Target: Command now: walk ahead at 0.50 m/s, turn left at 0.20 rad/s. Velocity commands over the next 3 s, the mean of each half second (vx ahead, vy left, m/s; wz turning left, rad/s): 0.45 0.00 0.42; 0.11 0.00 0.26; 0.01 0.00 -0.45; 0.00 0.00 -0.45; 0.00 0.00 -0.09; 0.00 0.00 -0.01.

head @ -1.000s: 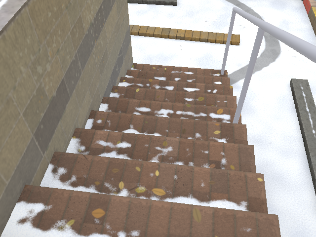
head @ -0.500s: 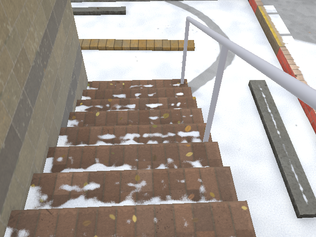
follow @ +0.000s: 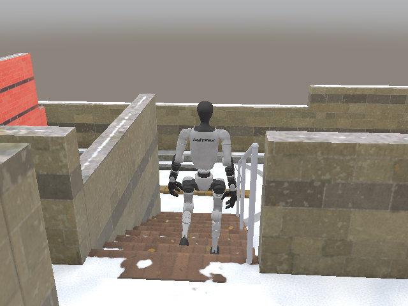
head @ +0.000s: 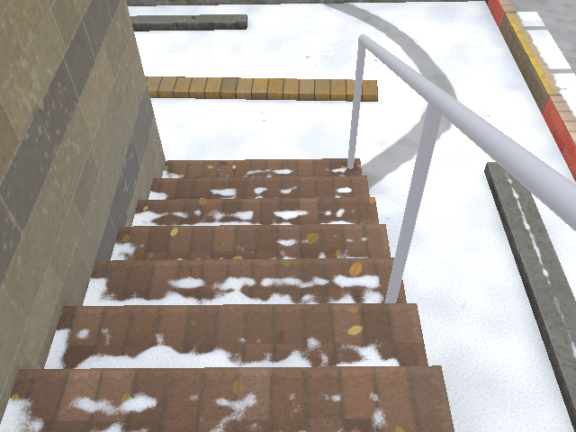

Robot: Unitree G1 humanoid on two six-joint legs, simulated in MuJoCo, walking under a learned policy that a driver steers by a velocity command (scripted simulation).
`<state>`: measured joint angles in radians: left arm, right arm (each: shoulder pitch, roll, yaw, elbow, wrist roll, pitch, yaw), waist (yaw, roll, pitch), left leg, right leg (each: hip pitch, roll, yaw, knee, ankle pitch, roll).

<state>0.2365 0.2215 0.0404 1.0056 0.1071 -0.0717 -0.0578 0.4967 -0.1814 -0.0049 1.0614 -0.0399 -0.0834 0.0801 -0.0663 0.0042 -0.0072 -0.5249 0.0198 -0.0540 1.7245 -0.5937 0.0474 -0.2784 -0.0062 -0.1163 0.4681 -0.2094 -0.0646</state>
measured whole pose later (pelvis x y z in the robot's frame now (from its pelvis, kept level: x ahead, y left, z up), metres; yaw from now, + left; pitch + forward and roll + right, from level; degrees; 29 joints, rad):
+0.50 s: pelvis +0.26 +0.06 -0.13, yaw +15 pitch +0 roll -6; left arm 0.66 0.11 -0.03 1.14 0.11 -0.08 0.00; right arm 0.06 -0.20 0.02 0.93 -0.09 -0.07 0.08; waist 0.13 0.10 0.04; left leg -0.41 0.11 0.03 0.39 0.31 0.08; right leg 0.03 -0.05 -0.31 1.07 -0.90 0.06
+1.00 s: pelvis +0.45 +0.05 -0.22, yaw +22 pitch -1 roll -1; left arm 0.22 0.22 0.00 0.82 0.08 -0.05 -0.03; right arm 0.35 -0.20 0.03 0.89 -0.05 -0.08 0.00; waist -0.07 0.04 0.06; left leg -0.43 0.09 -0.06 1.08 -0.64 -0.07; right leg -0.41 -0.01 -0.06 0.56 0.38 0.07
